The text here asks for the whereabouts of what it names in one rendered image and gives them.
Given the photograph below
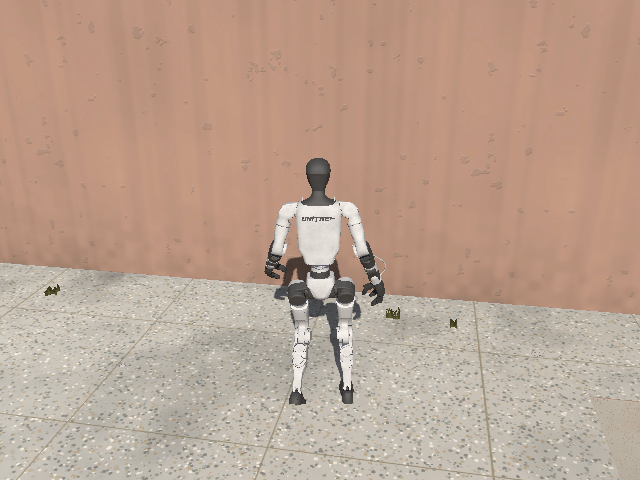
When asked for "robot right forearm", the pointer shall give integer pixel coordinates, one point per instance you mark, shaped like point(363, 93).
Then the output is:
point(370, 267)

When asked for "right robot shin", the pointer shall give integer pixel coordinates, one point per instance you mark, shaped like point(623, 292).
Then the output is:
point(346, 359)

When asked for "left robot hand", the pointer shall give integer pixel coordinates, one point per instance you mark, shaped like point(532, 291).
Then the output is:
point(274, 275)

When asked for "robot left foot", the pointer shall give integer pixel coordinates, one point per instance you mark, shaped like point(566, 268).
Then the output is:
point(297, 398)

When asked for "robot left forearm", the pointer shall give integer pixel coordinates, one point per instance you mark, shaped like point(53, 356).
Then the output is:
point(272, 260)

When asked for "right robot upper arm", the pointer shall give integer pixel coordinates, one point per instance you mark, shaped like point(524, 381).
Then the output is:
point(350, 211)

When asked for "left robot upper arm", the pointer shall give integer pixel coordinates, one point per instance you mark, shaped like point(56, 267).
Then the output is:
point(287, 211)

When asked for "right robot hand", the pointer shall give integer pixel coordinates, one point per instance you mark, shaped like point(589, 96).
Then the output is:
point(378, 289)

